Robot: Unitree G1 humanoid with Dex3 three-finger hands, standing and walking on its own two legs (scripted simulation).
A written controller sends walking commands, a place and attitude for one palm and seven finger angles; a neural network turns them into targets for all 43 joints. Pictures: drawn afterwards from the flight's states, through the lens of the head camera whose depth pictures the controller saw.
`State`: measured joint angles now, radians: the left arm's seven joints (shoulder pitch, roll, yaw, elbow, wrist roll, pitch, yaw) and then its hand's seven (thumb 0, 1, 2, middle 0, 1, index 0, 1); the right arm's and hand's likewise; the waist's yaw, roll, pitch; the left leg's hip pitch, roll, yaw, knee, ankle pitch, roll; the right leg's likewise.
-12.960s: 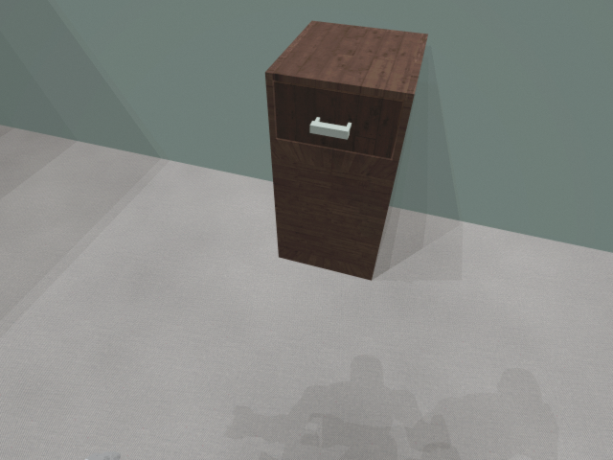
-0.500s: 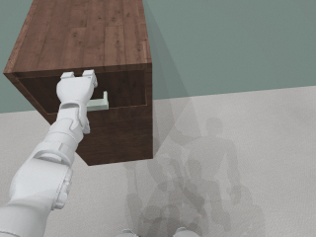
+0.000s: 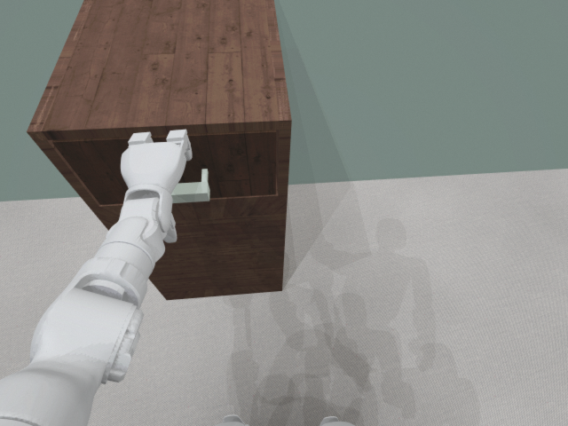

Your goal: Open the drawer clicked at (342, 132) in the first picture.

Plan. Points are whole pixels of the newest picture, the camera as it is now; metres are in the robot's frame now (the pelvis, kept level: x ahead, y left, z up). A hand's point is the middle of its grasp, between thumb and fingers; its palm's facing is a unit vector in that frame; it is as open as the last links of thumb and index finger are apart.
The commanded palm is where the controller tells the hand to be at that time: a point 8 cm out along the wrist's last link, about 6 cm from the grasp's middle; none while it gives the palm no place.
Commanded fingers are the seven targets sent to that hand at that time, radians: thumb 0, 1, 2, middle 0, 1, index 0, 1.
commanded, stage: lower the fingers behind the handle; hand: left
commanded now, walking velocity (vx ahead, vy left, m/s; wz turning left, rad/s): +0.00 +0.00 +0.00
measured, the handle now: (178, 184) +0.53 +0.16 -0.04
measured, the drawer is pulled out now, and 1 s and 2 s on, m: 0.00 0.00 0.00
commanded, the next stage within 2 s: close the thumb around the handle in 1.48 s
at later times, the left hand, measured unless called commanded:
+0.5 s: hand (179, 196) +0.48 +0.15 -0.02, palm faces -0.01 -0.03 -1.00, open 13.6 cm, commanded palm +0.47 +0.16 +0.03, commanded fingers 0.00 -0.50 0.30 -0.30 -1.20 -0.30 -1.20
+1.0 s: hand (179, 216) +0.47 +0.16 -0.06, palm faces -0.10 -0.02 -1.00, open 13.8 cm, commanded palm +0.47 +0.15 +0.00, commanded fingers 0.00 -0.50 0.30 -0.30 -1.20 -0.30 -1.20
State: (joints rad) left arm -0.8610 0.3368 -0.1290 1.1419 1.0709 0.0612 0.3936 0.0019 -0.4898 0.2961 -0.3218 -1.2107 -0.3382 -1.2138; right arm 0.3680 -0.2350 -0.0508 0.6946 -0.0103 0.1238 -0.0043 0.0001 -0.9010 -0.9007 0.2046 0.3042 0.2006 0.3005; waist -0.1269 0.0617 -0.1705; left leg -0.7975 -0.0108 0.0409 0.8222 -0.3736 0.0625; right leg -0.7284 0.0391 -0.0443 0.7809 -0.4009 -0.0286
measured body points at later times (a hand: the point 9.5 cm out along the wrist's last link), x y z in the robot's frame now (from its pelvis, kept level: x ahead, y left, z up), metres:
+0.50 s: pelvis -0.01 -0.01 -0.02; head +0.10 -0.01 +0.42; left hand +0.48 +0.15 +0.04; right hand -0.02 -0.27 -0.15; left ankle +0.00 +0.08 -0.70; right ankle -0.03 -0.11 -0.70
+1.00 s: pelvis -0.04 +0.00 -0.05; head +0.09 +0.00 +0.38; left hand +0.47 +0.16 +0.00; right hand -0.06 -0.27 -0.16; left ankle +0.00 +0.08 -0.70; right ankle -0.03 -0.11 -0.70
